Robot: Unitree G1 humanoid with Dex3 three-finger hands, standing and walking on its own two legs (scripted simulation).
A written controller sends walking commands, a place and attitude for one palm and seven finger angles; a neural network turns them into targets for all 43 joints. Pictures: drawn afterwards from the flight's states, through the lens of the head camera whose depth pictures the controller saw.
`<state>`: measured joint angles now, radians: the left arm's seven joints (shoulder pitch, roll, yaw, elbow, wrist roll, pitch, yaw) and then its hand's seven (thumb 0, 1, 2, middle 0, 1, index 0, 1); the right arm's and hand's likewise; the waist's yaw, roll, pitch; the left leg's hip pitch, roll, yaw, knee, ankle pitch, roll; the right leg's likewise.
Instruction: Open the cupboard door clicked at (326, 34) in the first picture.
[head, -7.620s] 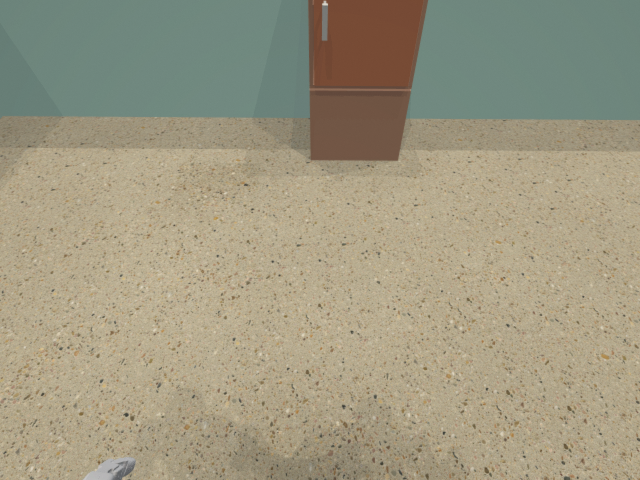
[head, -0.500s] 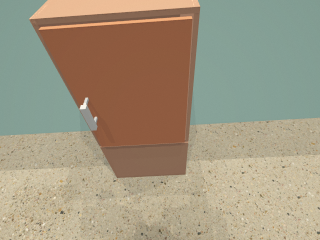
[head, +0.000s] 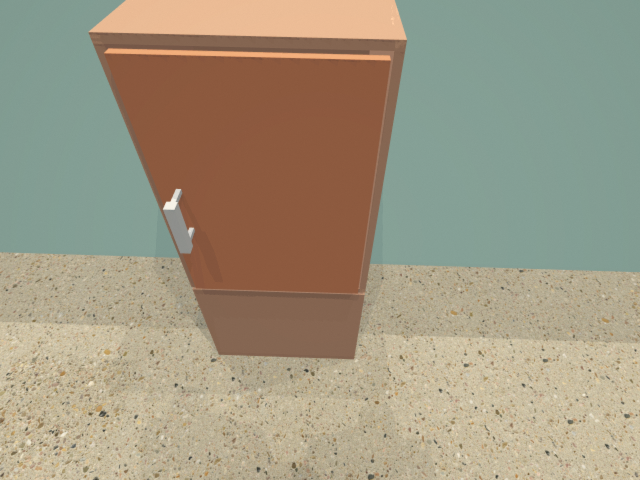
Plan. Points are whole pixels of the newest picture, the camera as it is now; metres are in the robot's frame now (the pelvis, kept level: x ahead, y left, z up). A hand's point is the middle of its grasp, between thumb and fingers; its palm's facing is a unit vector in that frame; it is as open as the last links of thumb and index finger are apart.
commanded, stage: come to a stop and stand still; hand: left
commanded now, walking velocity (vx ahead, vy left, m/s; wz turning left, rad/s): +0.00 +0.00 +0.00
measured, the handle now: (181, 221) +0.58 +0.33 -0.08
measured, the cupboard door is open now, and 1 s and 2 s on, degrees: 0 0 0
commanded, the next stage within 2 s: look again from close up in 0.02 s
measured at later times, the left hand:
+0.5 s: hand out of the picture +0.00 +0.20 -0.17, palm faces +0.02 -0.98 -0.22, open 7.3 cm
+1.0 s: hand out of the picture -0.01 +0.19 -0.19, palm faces +0.09 -0.98 -0.16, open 7.4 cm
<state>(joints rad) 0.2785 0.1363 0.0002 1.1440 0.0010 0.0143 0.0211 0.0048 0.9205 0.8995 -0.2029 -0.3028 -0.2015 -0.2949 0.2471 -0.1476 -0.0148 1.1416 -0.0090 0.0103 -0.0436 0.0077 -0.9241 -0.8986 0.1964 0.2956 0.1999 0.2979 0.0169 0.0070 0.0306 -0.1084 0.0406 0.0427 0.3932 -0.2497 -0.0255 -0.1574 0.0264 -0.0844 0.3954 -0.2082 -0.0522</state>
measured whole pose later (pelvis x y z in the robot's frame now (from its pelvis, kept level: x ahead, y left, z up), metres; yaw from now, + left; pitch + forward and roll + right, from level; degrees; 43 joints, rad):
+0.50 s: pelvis -0.01 +0.03 -0.01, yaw +0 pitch -1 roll +1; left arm 0.28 0.14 -0.01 1.10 0.01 -0.02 0.03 0.01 0.92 0.90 -0.20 -0.30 -0.20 -0.29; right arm 0.35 -0.12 0.02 1.09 -0.02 -0.02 -0.02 0.01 -0.91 -0.90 0.20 0.30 0.20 0.30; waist -0.01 0.03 0.01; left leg -0.17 -0.01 0.05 0.46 -0.28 0.02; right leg -0.23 -0.02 -0.06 0.50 -0.25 -0.02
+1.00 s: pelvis +0.02 +0.04 -0.01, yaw +1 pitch +0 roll +0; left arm 0.33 0.12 0.02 1.10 0.02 -0.01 0.02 0.01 0.91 0.90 -0.20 -0.30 -0.20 -0.30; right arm 0.32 -0.16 0.00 1.09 -0.02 0.00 -0.02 0.00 -0.91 -0.90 0.20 0.30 0.20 0.30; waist 0.02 0.01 0.03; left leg -0.19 -0.01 0.04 0.56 -0.36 0.03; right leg -0.24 -0.03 -0.08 0.56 -0.32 -0.01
